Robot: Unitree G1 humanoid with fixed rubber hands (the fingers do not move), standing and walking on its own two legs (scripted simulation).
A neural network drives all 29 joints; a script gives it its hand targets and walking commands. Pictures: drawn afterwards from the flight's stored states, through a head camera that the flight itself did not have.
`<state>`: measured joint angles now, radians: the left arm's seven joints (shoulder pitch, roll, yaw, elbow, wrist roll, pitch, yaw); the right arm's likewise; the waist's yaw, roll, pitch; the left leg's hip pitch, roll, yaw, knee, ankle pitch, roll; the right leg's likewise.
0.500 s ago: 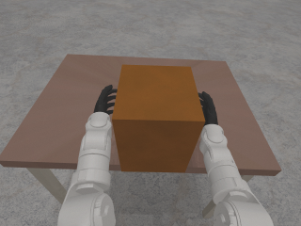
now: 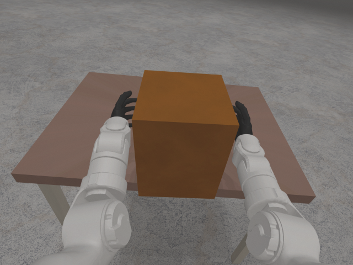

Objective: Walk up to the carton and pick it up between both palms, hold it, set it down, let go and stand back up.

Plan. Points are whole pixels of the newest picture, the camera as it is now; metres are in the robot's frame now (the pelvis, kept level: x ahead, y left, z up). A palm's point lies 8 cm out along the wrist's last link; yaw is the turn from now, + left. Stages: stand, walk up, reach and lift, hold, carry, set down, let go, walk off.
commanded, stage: reach and lift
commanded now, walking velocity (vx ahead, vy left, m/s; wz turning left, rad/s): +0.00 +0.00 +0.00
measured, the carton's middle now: (180, 135) +0.43 +0.00 +0.11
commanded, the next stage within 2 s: hold in 1.74 s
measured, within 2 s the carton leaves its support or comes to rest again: neither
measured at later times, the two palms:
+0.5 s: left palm (123, 119) +0.42 +0.14 +0.17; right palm (244, 130) +0.40 -0.15 +0.16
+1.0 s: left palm (112, 102) +0.39 +0.15 +0.23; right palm (250, 114) +0.38 -0.14 +0.22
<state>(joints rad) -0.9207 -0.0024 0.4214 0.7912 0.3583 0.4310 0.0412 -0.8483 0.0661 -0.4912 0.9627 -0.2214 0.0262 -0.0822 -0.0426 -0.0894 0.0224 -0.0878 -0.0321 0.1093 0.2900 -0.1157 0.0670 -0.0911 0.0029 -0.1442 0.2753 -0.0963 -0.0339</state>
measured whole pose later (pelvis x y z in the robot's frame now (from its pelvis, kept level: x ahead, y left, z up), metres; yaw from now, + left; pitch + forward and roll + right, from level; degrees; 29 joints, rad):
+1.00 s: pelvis +0.00 -0.01 +0.00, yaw +1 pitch -10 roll -1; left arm -0.91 0.00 0.39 0.42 0.41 0.76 0.00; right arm -0.91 0.01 -0.24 0.82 0.02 0.25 -0.12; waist -0.09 -0.08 0.05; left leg -0.01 -0.02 0.09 0.32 -0.14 0.06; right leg 0.01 0.02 -0.16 0.27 -0.10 -0.04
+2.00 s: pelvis +0.01 -0.01 +0.00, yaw +1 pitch -11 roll -1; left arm -0.84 0.00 0.36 0.15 0.37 0.93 -0.03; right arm -0.91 -0.09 0.03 0.61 0.28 0.42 -0.23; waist -0.10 -0.03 0.02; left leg 0.02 0.00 0.09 0.36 -0.18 0.05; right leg 0.05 0.03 -0.15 0.28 -0.13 -0.05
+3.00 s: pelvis +0.00 -0.01 +0.00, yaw +0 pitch -9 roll -1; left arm -0.89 0.03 0.37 0.15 0.40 1.00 -0.08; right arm -0.94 -0.09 0.01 0.54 0.28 0.59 -0.26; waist -0.11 0.00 -0.01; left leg -0.03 -0.01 0.09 0.34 -0.16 0.05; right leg -0.01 0.02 -0.15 0.28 -0.11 -0.05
